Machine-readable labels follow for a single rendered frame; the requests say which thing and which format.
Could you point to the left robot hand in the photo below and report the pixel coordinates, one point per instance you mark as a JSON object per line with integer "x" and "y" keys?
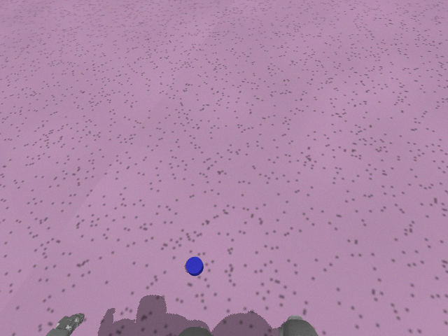
{"x": 67, "y": 325}

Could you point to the tin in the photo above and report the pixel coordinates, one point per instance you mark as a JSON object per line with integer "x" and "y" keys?
{"x": 194, "y": 266}

